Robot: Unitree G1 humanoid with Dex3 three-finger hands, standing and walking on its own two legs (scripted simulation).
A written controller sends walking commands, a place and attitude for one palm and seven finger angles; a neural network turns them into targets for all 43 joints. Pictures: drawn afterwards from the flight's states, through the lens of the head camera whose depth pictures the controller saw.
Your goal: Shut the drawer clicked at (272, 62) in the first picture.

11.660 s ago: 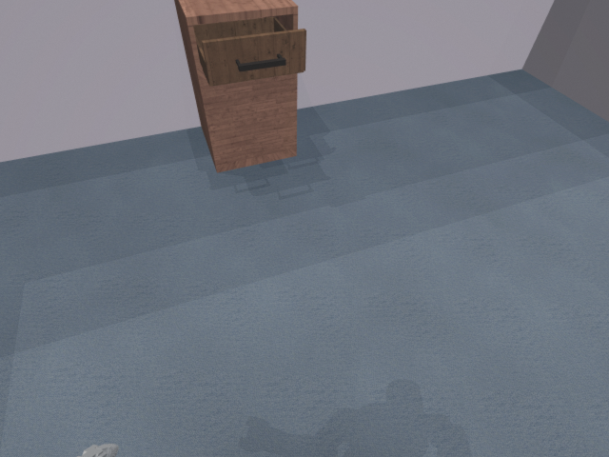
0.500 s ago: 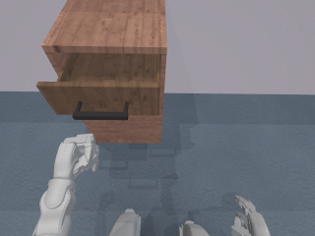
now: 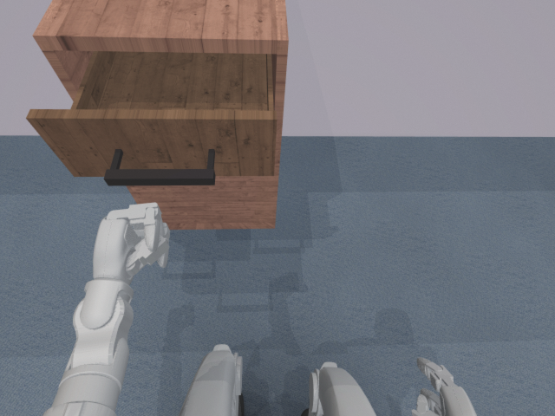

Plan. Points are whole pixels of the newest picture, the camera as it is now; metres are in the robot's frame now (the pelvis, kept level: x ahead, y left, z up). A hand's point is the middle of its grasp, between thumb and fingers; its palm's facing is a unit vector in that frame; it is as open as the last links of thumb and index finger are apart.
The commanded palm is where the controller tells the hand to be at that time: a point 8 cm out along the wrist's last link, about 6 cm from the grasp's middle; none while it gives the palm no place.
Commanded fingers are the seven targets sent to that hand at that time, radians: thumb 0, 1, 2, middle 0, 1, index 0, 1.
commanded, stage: bring the fist close to the handle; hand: left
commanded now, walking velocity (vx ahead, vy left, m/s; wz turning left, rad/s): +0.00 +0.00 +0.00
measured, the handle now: (163, 166) +0.50 +0.22 -0.02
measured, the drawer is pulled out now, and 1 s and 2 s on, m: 0.16 0.16 0.09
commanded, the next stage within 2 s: push the drawer shut in 0.78 s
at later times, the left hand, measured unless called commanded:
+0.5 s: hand (175, 225) +0.39 +0.18 -0.02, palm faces +0.04 -1.00 -0.04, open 3.3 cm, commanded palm +0.37 +0.22 -0.01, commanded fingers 0.00 0.90 0.90 -1.40 -1.60 -1.40 -1.60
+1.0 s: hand (181, 225) +0.39 +0.17 -0.02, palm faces +0.05 -1.00 -0.05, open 3.2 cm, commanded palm +0.38 +0.22 -0.01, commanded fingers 0.00 0.90 0.90 -1.40 -1.60 -1.40 -1.60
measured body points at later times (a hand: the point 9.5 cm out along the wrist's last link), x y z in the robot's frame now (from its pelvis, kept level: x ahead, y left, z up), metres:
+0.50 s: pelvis -0.01 +0.01 -0.04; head +0.12 +0.03 +0.39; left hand +0.38 +0.24 -0.02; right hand +0.11 -0.25 -0.15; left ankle +0.06 +0.11 -0.61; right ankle +0.01 -0.11 -0.61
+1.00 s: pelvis -0.01 +0.00 -0.03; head +0.12 +0.02 +0.40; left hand +0.38 +0.22 -0.01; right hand +0.12 -0.26 -0.15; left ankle +0.06 +0.11 -0.61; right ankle +0.01 -0.11 -0.61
